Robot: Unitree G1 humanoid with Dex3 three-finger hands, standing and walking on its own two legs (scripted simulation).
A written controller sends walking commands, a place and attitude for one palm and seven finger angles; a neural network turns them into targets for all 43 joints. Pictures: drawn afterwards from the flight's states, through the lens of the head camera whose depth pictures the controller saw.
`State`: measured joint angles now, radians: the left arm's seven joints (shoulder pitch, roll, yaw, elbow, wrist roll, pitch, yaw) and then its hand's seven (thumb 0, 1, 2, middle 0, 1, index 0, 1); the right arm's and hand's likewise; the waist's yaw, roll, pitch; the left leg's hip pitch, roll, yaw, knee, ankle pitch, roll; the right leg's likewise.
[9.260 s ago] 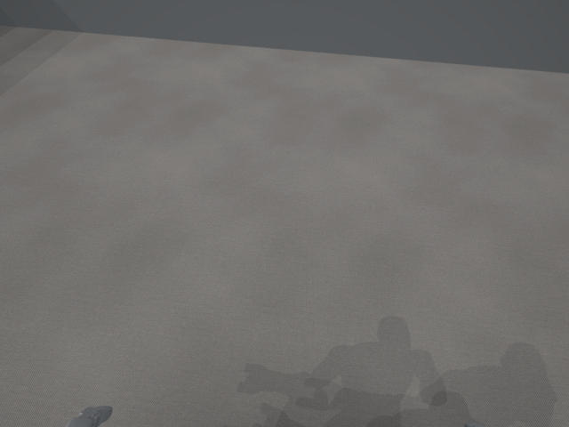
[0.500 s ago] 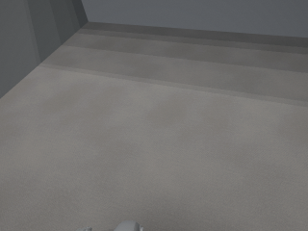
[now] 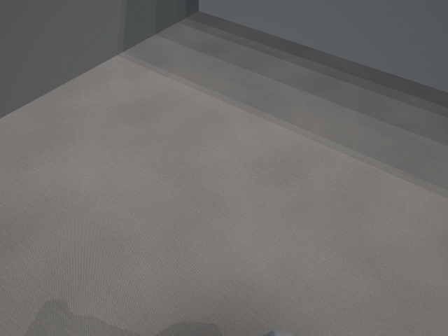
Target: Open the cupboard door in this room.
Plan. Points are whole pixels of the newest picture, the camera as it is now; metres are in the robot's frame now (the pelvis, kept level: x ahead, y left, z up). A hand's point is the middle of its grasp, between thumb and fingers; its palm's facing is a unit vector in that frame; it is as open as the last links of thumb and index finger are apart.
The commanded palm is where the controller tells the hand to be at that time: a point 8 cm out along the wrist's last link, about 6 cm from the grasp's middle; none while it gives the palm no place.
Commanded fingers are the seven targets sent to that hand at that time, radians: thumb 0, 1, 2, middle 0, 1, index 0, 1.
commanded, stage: turn or walk to find it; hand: left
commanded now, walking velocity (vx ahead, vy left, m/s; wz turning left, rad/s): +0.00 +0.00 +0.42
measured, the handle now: out of the picture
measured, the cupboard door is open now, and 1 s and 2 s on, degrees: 0 0 0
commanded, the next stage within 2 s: stand and wait in 1.36 s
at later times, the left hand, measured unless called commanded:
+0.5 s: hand out of the picture +0.00 +0.14 -0.15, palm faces +0.24 -0.93 -0.27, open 7.4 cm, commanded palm none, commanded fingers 0.00 0.90 0.90 -0.20 -0.30 -0.20 -0.30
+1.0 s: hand out of the picture -0.11 +0.19 -0.17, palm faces +0.46 -0.85 -0.26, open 7.4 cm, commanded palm none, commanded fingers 0.00 0.90 0.90 -0.20 -0.30 -0.20 -0.30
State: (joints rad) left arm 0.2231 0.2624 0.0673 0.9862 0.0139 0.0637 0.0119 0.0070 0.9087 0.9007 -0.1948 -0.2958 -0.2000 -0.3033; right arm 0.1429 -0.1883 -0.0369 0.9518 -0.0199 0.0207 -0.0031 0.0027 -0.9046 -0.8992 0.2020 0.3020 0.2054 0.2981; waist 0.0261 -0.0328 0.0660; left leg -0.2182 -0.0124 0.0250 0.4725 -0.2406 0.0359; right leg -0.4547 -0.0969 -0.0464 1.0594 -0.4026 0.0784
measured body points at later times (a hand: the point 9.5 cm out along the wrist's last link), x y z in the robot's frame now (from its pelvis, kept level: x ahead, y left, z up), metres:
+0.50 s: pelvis -0.03 -0.06 +0.00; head +0.00 -0.09 +0.45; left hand -0.01 +0.19 -0.13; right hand +0.05 -0.31 -0.17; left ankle -0.09 +0.10 -0.65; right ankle -0.01 -0.14 -0.74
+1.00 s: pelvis -0.07 -0.03 +0.00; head -0.05 -0.01 +0.45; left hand -0.13 +0.24 -0.15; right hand +0.11 -0.21 -0.14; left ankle -0.10 +0.07 -0.74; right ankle -0.02 -0.16 -0.69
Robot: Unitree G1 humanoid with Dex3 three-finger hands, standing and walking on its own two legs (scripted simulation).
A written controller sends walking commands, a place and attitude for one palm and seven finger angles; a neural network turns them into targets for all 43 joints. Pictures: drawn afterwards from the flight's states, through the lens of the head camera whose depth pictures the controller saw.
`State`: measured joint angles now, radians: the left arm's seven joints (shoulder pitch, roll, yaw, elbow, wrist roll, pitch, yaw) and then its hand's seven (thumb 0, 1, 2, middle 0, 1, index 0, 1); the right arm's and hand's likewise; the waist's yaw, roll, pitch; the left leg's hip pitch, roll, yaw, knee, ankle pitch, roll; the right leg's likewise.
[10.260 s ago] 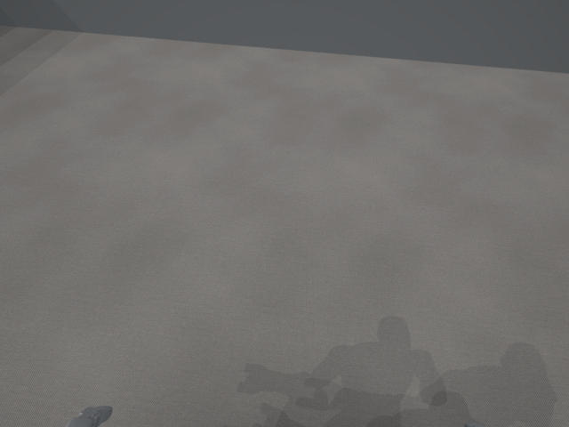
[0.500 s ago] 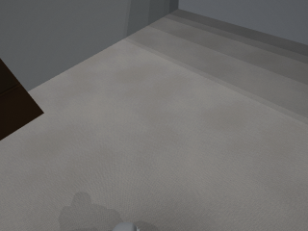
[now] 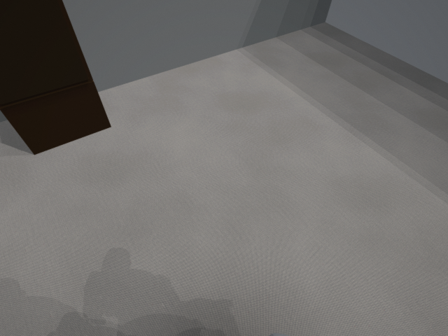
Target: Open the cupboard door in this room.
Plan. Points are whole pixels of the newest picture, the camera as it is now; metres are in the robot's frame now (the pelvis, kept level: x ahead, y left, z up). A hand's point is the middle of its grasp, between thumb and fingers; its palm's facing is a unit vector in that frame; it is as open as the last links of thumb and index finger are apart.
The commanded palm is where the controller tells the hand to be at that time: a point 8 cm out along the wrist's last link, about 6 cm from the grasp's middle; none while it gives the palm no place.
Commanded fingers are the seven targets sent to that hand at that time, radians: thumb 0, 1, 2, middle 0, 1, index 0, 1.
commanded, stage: turn or walk to find it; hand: left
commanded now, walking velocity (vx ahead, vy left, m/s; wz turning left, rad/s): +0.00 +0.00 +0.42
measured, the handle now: out of the picture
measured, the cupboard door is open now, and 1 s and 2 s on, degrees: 0 0 0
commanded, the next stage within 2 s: stand and wait in 0.36 s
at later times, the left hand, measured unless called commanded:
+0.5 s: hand out of the picture -0.04 +0.18 -0.17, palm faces +0.25 -0.94 -0.23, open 7.4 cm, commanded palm none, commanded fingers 0.00 0.90 0.90 -0.20 -0.30 -0.20 -0.30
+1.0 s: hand out of the picture -0.10 +0.18 -0.17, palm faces +0.34 -0.91 -0.23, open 7.4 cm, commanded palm none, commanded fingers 0.00 0.90 0.90 -0.20 -0.30 -0.20 -0.30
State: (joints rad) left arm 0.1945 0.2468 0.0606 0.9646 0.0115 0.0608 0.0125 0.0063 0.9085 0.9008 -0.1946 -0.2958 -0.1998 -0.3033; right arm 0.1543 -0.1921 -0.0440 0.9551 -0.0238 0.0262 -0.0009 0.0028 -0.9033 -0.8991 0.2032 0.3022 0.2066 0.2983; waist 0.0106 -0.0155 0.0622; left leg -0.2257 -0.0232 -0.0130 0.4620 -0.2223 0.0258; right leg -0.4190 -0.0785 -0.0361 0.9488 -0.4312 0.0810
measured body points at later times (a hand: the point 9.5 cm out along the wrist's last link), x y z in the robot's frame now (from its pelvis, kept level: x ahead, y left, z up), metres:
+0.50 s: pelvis -0.04 -0.02 +0.00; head -0.01 -0.01 +0.44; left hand -0.05 +0.23 -0.15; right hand +0.06 -0.26 -0.15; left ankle -0.09 +0.11 -0.71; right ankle +0.01 -0.13 -0.74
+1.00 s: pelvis -0.08 -0.01 +0.00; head -0.06 -0.02 +0.45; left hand -0.11 +0.23 -0.15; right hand +0.03 -0.22 -0.17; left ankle -0.11 +0.10 -0.72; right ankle -0.05 -0.11 -0.74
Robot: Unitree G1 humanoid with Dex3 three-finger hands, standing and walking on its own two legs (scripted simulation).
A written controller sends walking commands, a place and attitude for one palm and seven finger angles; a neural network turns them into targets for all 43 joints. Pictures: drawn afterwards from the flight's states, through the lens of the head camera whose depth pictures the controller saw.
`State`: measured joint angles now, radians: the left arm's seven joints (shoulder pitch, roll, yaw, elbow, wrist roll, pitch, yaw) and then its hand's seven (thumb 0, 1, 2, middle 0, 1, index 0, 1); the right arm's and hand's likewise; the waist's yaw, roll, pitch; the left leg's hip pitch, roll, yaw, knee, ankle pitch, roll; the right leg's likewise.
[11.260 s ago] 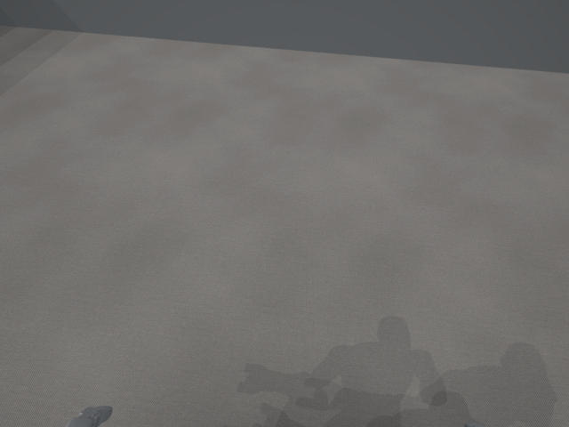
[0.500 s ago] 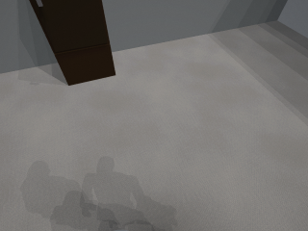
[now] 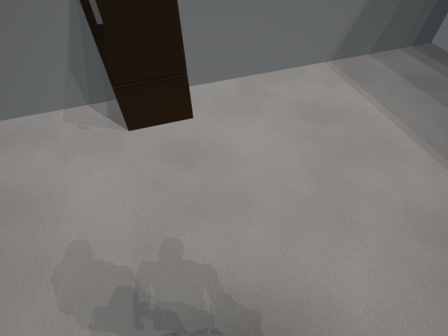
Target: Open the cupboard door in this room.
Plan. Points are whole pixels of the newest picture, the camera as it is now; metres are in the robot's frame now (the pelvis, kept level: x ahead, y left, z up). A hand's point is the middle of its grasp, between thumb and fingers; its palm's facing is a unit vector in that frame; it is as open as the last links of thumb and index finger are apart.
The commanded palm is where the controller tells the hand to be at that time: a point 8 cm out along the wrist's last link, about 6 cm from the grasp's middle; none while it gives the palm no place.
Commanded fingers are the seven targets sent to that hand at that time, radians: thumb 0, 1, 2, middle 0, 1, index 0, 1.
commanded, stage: turn or walk to find it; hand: left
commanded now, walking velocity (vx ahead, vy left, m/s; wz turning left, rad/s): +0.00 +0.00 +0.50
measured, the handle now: (95, 6) +1.46 +0.71 +0.03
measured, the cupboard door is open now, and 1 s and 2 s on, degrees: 0 0 0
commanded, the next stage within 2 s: stand and wait in 1.46 s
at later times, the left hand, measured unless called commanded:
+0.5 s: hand out of the picture -0.01 +0.28 -0.16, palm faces +0.22 -0.95 -0.23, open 7.4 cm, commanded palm none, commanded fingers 0.00 0.90 0.90 -0.20 -0.30 -0.20 -0.30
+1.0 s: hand out of the picture +0.01 +0.18 -0.15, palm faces +0.42 -0.88 -0.23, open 7.3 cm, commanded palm none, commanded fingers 0.00 0.90 0.90 -0.20 -0.30 -0.20 -0.30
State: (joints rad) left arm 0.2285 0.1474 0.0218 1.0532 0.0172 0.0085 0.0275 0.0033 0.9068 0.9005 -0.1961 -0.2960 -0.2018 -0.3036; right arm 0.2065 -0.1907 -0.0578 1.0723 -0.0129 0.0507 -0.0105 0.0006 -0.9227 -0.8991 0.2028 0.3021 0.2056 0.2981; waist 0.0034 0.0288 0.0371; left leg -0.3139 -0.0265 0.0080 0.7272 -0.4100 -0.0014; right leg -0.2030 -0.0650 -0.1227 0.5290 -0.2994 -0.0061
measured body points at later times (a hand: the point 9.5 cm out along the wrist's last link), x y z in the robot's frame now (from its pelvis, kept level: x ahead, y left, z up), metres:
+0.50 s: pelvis -0.03 +0.06 +0.01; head -0.02 +0.08 +0.46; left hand -0.02 +0.33 -0.14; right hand +0.06 -0.17 -0.13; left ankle -0.04 +0.14 -0.74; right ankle -0.02 -0.09 -0.66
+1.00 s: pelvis +0.10 +0.02 +0.01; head +0.11 +0.00 +0.46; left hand -0.01 +0.23 -0.13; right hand +0.20 -0.20 -0.15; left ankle +0.07 +0.18 -0.64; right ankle +0.09 -0.07 -0.74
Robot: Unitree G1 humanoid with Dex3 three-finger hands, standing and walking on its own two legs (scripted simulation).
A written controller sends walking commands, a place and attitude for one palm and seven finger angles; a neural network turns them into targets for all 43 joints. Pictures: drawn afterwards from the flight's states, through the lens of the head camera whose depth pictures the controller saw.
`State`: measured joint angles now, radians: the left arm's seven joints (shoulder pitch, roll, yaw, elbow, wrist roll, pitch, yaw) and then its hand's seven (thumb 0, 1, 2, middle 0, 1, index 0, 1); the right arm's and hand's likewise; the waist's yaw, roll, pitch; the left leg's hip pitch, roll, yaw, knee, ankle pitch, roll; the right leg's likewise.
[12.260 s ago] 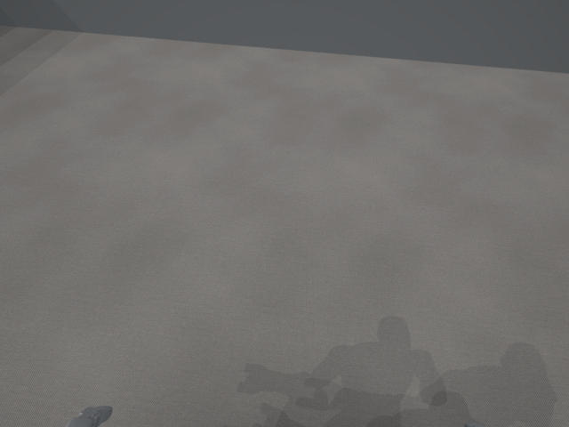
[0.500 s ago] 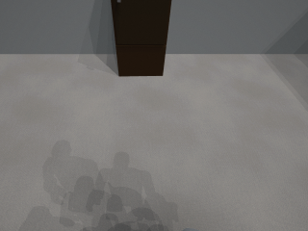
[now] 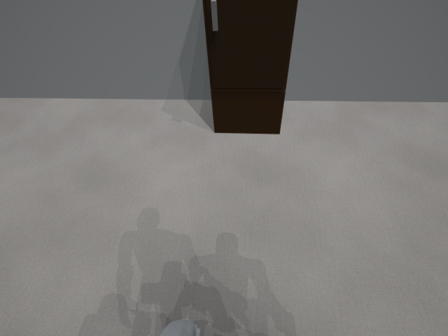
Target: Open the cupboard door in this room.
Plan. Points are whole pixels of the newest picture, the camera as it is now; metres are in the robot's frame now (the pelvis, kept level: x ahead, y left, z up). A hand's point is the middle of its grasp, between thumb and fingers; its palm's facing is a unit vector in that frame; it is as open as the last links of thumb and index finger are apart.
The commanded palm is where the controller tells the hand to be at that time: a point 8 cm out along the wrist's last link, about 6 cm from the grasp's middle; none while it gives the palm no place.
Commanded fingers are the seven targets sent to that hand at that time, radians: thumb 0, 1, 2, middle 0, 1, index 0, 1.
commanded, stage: turn or walk to find it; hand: left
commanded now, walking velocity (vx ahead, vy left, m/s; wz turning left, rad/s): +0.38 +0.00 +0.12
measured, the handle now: (215, 14) +1.52 +0.12 +0.02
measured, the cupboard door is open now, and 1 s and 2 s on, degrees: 0 0 0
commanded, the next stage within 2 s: stand and wait in 0.46 s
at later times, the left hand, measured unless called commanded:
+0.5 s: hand (128, 329) +0.18 +0.24 -0.19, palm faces +0.15 -0.97 -0.19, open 7.4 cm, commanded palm none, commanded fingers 0.00 0.90 0.90 -0.20 -0.30 -0.20 -0.30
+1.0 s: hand (149, 274) +0.30 +0.21 -0.18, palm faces +0.17 -0.96 -0.22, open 7.2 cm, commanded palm none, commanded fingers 0.00 0.90 0.90 -0.20 -0.30 -0.20 -0.30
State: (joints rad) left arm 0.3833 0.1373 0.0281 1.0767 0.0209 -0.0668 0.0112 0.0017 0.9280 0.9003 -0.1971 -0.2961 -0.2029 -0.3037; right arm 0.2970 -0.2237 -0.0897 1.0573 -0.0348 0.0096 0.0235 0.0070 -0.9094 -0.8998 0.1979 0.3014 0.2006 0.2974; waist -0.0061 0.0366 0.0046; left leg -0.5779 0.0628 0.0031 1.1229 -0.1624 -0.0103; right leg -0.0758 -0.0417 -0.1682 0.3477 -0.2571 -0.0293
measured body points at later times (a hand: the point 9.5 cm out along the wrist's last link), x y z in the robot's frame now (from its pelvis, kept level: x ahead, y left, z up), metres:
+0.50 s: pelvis +0.19 +0.06 -0.01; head +0.21 +0.07 +0.43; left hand +0.17 +0.29 -0.17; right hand +0.31 -0.16 -0.16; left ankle +0.22 +0.15 -0.75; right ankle +0.20 -0.07 -0.68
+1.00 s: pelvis +0.27 +0.03 -0.01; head +0.29 +0.01 +0.44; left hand +0.29 +0.26 -0.16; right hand +0.29 -0.19 -0.18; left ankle +0.24 +0.17 -0.75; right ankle +0.31 -0.06 -0.75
